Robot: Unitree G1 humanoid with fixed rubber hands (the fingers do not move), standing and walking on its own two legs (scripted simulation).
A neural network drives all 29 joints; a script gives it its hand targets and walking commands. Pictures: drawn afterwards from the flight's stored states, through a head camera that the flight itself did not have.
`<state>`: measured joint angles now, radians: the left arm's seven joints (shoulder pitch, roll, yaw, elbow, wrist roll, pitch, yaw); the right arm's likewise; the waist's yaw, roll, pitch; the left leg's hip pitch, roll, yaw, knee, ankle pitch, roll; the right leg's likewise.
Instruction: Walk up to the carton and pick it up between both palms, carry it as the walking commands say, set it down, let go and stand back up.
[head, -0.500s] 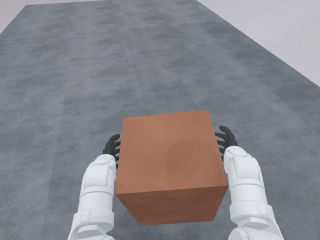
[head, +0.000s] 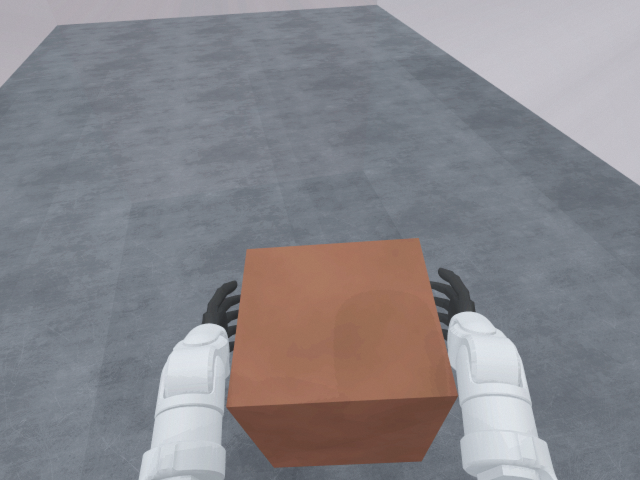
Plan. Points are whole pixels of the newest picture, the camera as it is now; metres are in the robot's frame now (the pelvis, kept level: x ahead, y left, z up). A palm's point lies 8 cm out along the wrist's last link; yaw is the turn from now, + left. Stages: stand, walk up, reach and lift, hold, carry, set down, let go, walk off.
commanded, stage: reach and lift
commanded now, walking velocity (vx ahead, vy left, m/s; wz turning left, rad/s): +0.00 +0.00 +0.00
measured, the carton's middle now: (340, 362) +0.28 +0.00 -0.02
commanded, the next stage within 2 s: hold in 0.30 s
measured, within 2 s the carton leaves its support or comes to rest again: neither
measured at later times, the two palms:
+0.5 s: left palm (217, 342) +0.28 +0.16 +0.03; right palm (461, 326) +0.29 -0.16 +0.05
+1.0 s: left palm (211, 335) +0.28 +0.16 +0.04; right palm (458, 321) +0.29 -0.15 +0.06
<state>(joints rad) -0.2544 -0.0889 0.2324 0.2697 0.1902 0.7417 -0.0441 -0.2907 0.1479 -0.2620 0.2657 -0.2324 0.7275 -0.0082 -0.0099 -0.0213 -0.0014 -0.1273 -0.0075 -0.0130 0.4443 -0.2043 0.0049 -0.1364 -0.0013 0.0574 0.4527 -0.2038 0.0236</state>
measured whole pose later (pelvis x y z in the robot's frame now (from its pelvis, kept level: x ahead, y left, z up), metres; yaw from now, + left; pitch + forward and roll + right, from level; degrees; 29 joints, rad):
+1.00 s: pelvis +0.00 +0.01 -0.01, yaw +0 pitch -4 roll +0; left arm -0.23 -0.10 0.21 0.15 0.15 0.81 -0.03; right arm -0.26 0.15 -0.25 0.12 -0.19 0.81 -0.02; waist -0.01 -0.02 -0.04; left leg -0.24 -0.01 -0.01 0.57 -0.30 0.00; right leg -0.23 0.00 0.06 0.52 -0.23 0.02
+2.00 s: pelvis +0.00 +0.02 -0.02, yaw +0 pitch +0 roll +0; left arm -0.11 -0.13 0.16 -0.32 0.03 1.22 0.12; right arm -0.15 0.13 -0.16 -0.32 -0.05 1.21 -0.13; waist -0.01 0.00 -0.18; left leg -0.37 -0.02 0.00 0.63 -0.27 0.03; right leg -0.36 -0.01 0.05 0.63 -0.28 0.03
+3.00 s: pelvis +0.00 +0.03 -0.02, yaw +0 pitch +2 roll +0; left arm -0.12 -0.13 0.15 -0.35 0.02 1.21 0.12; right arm -0.15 0.13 -0.15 -0.34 -0.04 1.18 -0.13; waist -0.01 -0.02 -0.09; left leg -0.40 -0.04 0.02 0.64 -0.28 0.04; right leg -0.37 -0.03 0.05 0.65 -0.31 0.04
